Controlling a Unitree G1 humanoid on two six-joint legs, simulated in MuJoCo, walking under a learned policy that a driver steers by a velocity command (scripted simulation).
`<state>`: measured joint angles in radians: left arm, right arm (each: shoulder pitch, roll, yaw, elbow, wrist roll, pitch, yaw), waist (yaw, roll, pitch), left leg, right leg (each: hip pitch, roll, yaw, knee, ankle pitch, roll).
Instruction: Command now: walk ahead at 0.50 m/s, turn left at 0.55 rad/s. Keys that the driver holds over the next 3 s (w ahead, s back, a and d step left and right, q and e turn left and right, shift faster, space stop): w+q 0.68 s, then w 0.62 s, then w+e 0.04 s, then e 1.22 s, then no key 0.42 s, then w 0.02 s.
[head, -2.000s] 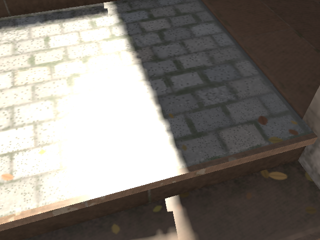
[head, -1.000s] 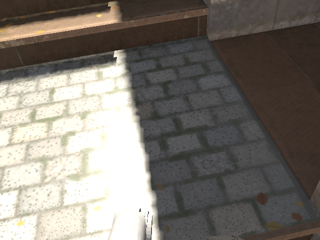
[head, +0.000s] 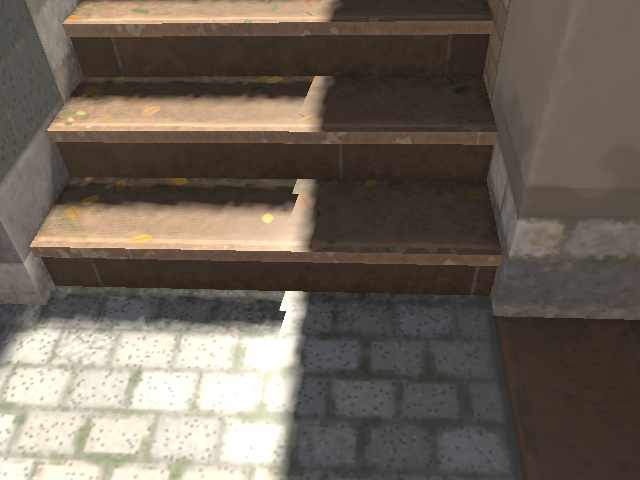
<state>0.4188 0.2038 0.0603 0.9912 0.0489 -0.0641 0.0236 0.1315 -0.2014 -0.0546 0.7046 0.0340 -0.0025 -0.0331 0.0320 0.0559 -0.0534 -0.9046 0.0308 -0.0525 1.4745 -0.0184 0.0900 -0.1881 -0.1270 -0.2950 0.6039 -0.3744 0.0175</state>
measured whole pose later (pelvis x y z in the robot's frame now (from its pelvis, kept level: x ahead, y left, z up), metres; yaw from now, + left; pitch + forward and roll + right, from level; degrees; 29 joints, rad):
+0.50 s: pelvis +0.28 +0.10 +0.02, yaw +17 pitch +1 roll -2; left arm 0.11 0.25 0.06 0.70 0.00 -0.12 0.03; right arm 0.34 -0.21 -0.08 0.76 0.02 -0.07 0.03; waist -0.04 -0.02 0.03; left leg -0.26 -0.12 -0.02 0.40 -0.15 0.13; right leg -0.57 -0.10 0.09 1.20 -0.25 -0.02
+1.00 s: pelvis +0.60 +0.17 +0.01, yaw +30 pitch +4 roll -2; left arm 0.19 0.26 0.06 0.76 0.02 -0.13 -0.01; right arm 0.29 -0.25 -0.05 0.71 0.00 -0.05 0.01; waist 0.01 0.02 0.00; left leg -0.48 -0.03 -0.09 1.30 -0.38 0.03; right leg -0.38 0.05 -0.04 0.46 -0.15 -0.04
